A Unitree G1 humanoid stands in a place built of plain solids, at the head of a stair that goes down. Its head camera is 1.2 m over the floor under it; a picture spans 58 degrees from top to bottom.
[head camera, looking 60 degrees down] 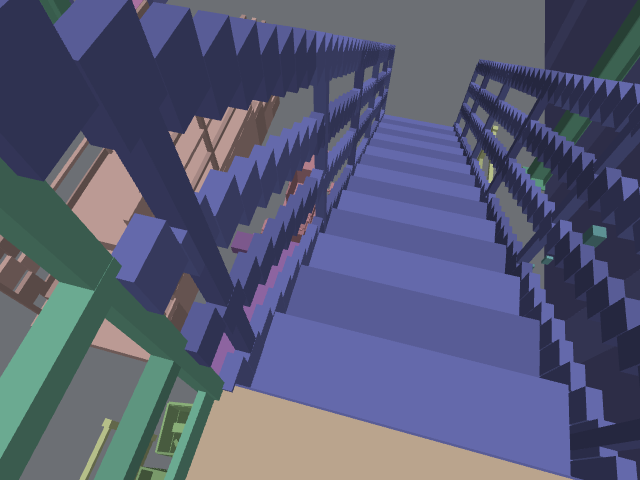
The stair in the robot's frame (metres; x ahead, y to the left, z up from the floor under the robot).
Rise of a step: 0.21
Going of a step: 0.29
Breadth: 1.06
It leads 15 degrees to the right of straight ahead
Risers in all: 16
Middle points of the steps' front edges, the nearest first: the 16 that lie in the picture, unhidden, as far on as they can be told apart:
0.13 -0.24 0.00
0.41 -0.31 -0.21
0.70 -0.39 -0.42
0.98 -0.46 -0.63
1.27 -0.54 -0.84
1.55 -0.61 -1.05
1.84 -0.69 -1.26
2.12 -0.76 -1.47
2.41 -0.84 -1.67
2.69 -0.91 -1.88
2.98 -0.99 -2.09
3.26 -1.06 -2.30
3.55 -1.14 -2.51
3.83 -1.21 -2.72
4.12 -1.28 -2.93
4.41 -1.36 -3.14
